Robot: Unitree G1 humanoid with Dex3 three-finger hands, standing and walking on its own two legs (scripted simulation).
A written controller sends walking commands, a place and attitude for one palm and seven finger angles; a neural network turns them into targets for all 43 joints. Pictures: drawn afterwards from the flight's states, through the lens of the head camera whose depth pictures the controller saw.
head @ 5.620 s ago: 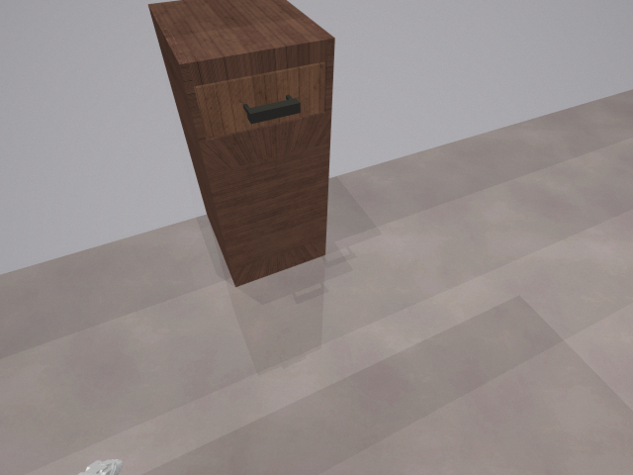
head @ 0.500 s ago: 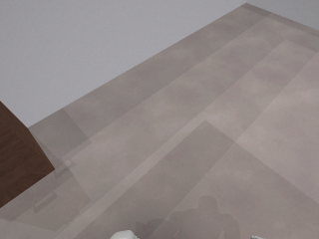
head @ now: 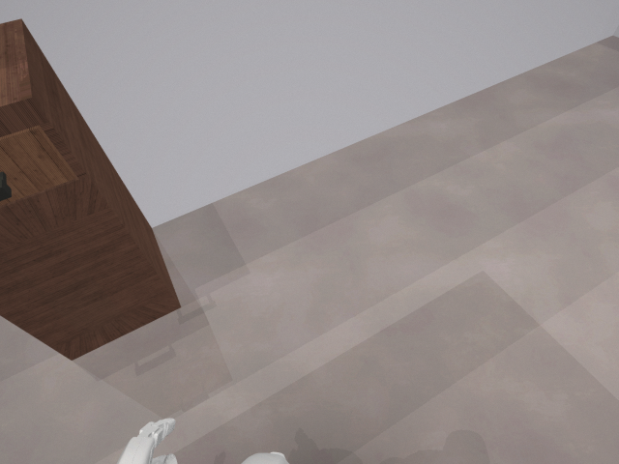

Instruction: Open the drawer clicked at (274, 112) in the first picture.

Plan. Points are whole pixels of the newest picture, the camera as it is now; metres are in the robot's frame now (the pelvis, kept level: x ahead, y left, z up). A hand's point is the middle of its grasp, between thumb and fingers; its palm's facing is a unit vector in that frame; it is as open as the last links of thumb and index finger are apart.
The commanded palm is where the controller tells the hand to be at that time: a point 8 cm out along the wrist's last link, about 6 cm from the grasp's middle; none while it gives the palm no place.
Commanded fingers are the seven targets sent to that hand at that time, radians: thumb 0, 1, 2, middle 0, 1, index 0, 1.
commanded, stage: turn to face it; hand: left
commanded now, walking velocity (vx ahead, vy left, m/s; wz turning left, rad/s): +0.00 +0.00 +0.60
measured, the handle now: out of the picture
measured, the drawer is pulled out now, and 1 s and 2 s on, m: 0.00 0.00 0.00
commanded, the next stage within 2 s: take the last steps up to it in 0.82 s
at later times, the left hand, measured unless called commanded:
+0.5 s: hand out of the picture -0.03 +0.27 -0.17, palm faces +0.34 -0.90 -0.27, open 7.4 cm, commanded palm none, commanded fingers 0.00 0.90 0.90 -0.20 -0.30 -0.20 -0.30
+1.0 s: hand out of the picture -0.03 +0.20 -0.14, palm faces +0.48 -0.83 -0.27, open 7.4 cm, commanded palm none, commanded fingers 0.00 0.90 0.90 -0.20 -0.30 -0.20 -0.30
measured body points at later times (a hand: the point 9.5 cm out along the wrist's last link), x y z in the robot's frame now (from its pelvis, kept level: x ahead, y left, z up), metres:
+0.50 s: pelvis -0.01 +0.04 +0.00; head +0.02 +0.07 +0.45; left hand -0.05 +0.32 -0.15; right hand +0.17 -0.18 -0.12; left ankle -0.03 +0.13 -0.73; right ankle +0.00 -0.11 -0.65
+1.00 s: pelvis +0.00 +0.00 +0.01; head +0.03 -0.03 +0.46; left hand -0.05 +0.24 -0.12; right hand +0.15 -0.20 -0.15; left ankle -0.10 +0.12 -0.64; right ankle +0.04 -0.09 -0.73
